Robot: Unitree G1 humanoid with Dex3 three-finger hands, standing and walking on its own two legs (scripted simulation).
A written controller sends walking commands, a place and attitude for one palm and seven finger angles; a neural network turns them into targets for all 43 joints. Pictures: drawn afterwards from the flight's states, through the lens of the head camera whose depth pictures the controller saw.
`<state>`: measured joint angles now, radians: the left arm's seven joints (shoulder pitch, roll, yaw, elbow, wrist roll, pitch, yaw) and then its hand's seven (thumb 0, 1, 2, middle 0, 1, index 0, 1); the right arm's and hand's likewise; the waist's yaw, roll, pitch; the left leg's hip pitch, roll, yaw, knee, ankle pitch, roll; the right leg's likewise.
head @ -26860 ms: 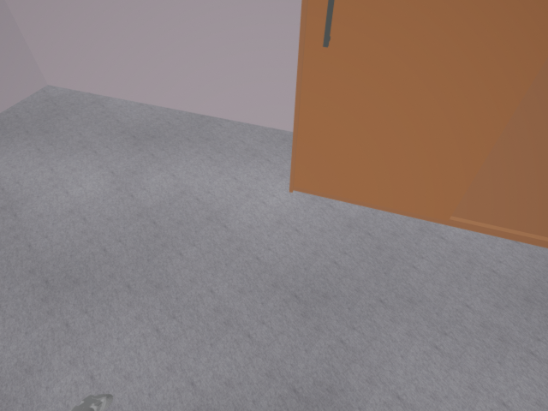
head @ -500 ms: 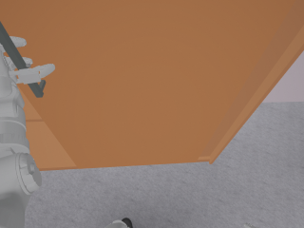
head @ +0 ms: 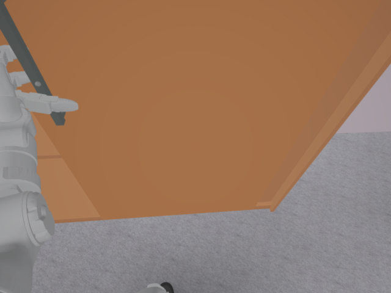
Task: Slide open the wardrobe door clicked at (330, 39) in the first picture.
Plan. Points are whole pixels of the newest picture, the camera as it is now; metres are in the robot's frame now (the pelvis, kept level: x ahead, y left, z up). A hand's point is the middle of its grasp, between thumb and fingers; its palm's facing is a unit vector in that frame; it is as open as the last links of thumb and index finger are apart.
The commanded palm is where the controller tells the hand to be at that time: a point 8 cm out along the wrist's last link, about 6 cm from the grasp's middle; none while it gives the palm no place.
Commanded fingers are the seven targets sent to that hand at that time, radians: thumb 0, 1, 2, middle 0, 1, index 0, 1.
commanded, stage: slip the hand off the handle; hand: left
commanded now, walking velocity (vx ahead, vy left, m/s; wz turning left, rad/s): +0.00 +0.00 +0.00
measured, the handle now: (37, 67) +0.52 +0.31 +0.18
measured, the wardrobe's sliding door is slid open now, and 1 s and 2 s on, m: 0.64 0.64 0.64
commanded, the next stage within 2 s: draw the hand back to the body in 1.16 s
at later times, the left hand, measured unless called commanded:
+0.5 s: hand out of the picture +0.45 +0.38 +0.18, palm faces +0.51 -0.83 -0.22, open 14.7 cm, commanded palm +0.40 +0.39 +0.18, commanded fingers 0.00 -0.55 0.20 -0.25 -1.15 -0.25 -1.15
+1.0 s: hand out of the picture +0.36 +0.37 +0.18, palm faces +0.51 -0.83 -0.20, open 14.7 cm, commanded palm +0.32 +0.39 +0.18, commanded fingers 0.00 -0.55 0.20 -0.25 -1.15 -0.25 -1.15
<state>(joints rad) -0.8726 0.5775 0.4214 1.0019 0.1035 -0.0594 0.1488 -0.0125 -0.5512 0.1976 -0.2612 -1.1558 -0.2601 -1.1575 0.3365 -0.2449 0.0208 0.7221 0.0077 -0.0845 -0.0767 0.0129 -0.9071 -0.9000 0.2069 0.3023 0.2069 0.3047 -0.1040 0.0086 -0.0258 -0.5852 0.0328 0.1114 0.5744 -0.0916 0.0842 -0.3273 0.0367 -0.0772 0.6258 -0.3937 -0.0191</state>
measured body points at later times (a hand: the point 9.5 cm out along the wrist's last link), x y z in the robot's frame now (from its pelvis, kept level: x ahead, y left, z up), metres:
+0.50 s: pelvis +0.00 +0.00 +0.00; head +0.06 +0.04 +0.44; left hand +0.42 +0.42 +0.20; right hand +0.05 -0.28 -0.10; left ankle +0.13 +0.07 -0.72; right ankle -0.05 -0.11 -0.72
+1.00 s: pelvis +0.00 -0.01 +0.00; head +0.00 +0.01 +0.45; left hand +0.33 +0.41 +0.19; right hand +0.12 -0.26 -0.09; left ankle +0.13 +0.07 -0.72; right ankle -0.05 -0.11 -0.72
